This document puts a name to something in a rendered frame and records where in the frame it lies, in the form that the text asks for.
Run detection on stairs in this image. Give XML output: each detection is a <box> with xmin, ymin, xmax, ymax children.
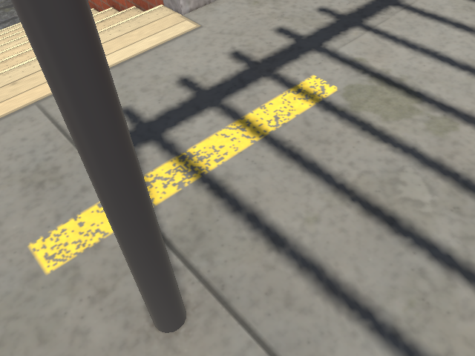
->
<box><xmin>0</xmin><ymin>7</ymin><xmax>144</xmax><ymax>93</ymax></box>

